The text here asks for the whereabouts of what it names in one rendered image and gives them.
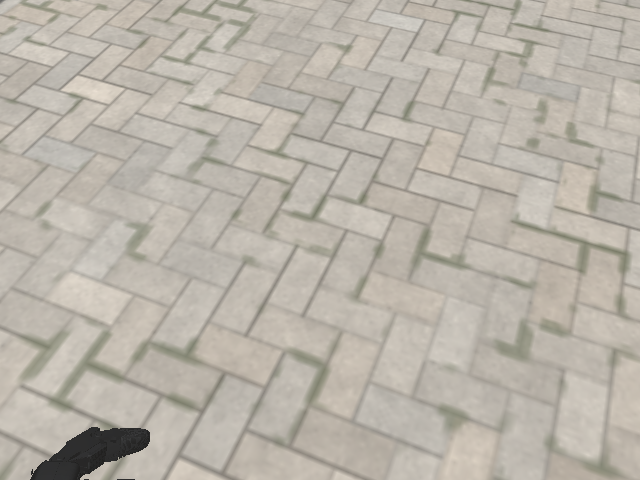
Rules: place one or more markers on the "robot left hand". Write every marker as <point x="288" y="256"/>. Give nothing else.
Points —
<point x="89" y="450"/>

